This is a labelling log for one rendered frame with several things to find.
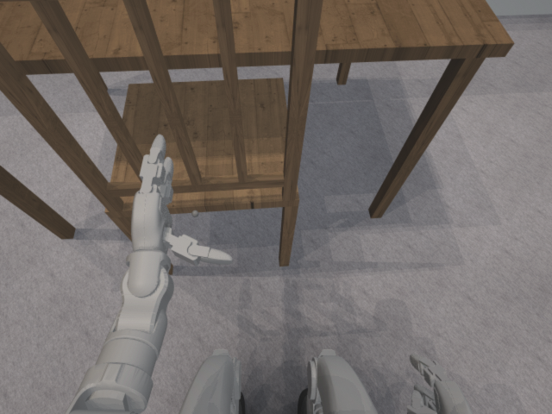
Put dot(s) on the robot left hand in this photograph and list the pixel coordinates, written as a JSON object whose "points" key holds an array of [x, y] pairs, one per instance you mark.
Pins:
{"points": [[150, 213]]}

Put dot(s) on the chair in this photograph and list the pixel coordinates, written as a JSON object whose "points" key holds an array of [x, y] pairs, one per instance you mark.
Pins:
{"points": [[234, 144]]}

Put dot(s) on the robot right thigh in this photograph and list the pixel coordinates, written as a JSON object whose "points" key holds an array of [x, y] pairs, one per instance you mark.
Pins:
{"points": [[334, 383]]}

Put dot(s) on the robot left thigh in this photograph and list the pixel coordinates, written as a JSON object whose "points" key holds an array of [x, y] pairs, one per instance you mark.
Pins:
{"points": [[216, 384]]}

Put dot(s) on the robot right hand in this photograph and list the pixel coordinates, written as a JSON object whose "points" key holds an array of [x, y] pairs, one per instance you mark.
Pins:
{"points": [[447, 397]]}

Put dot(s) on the left robot forearm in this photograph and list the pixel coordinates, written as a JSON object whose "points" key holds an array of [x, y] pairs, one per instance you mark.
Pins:
{"points": [[121, 378]]}

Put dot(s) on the robot thigh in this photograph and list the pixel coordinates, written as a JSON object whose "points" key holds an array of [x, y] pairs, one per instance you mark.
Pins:
{"points": [[334, 383], [216, 384]]}

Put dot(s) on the table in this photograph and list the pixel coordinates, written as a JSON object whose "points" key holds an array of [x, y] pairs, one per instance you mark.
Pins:
{"points": [[465, 31]]}

